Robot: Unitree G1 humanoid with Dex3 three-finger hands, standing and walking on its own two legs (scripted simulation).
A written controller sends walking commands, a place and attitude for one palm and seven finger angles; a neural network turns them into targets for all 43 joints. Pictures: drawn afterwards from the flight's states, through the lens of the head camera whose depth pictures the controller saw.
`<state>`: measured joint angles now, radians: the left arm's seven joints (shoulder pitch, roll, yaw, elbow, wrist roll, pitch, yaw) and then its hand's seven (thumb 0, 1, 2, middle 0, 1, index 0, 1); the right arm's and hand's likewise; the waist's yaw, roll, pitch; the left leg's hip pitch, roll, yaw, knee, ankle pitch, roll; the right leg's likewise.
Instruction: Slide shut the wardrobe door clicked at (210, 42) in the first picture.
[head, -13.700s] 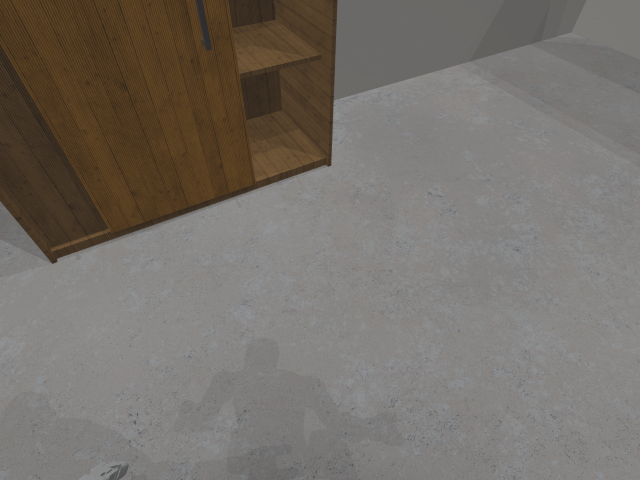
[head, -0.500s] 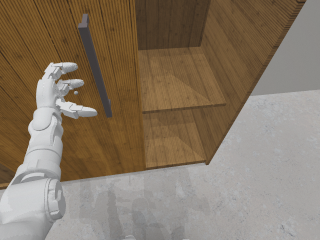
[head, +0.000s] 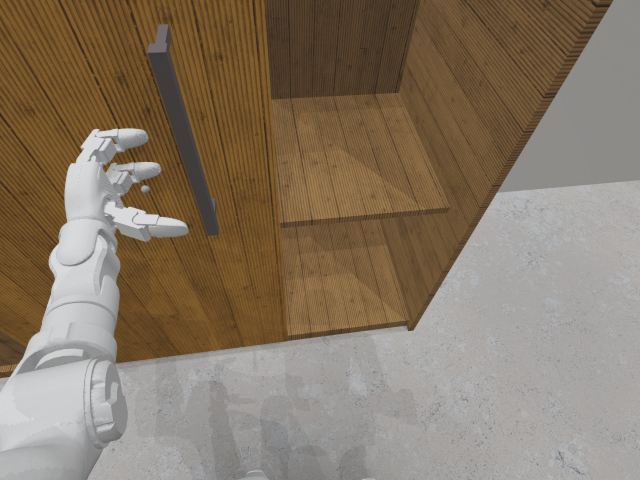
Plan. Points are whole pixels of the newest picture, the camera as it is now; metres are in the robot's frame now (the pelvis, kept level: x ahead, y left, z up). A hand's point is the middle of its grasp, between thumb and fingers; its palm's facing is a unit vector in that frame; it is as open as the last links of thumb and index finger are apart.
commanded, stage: move the hooked fingers beside the handle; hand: left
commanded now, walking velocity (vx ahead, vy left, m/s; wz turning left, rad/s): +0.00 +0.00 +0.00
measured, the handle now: (192, 150) +0.51 +0.15 +0.12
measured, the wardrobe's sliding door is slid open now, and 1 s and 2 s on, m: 0.39 0.39 0.39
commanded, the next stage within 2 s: feel for the door with the fingertips in 0.28 s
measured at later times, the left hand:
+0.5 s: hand (151, 189) +0.45 +0.20 +0.11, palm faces +0.11 -0.99 +0.01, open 14.0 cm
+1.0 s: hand (176, 181) +0.47 +0.17 +0.10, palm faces +0.13 -0.99 +0.00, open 13.9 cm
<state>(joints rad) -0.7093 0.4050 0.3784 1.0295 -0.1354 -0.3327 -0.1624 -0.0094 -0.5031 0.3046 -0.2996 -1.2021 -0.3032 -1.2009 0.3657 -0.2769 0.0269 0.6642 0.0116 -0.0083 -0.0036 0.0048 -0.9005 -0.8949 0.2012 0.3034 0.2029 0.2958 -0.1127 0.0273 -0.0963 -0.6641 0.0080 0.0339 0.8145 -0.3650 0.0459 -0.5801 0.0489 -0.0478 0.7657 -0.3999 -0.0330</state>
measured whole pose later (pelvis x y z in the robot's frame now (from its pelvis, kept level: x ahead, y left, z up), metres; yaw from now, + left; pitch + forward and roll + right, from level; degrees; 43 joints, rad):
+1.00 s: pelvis -0.01 +0.00 +0.00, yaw +0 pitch +12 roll -1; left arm -0.77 0.35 0.34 1.07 -0.10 -0.35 -0.06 -0.01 -0.50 0.30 -0.31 -1.21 -0.31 -1.20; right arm 0.37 -0.27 0.03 0.67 0.00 -0.01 0.01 0.00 -0.90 -0.89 0.20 0.30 0.20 0.30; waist -0.12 0.03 -0.09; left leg -0.67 0.01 0.04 0.82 -0.36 0.04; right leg -0.60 0.05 -0.04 0.79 -0.40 -0.04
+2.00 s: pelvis +0.00 +0.00 +0.00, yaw +0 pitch +11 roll -1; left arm -0.69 0.24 0.26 0.94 -0.11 -0.33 0.01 -0.01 -0.50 0.30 -0.30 -1.20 -0.30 -1.20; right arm 0.34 -0.25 0.02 0.66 0.00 -0.02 0.02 0.00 -0.90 -0.89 0.20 0.30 0.20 0.30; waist -0.10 0.04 -0.10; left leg -0.65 0.00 0.04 0.81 -0.37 0.05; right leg -0.57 0.04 -0.04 0.78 -0.41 -0.03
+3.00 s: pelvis +0.00 -0.01 +0.00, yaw +0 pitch +12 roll -1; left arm -0.71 0.23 0.26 0.96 -0.10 -0.35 0.05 -0.01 -0.50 0.30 -0.30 -1.20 -0.30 -1.20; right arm 0.36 -0.26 0.01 0.67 0.00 -0.02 0.03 0.01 -0.90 -0.90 0.20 0.30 0.20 0.30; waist -0.11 0.04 -0.10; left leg -0.64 0.01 0.04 0.80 -0.36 0.03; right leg -0.58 0.05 -0.04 0.77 -0.40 -0.05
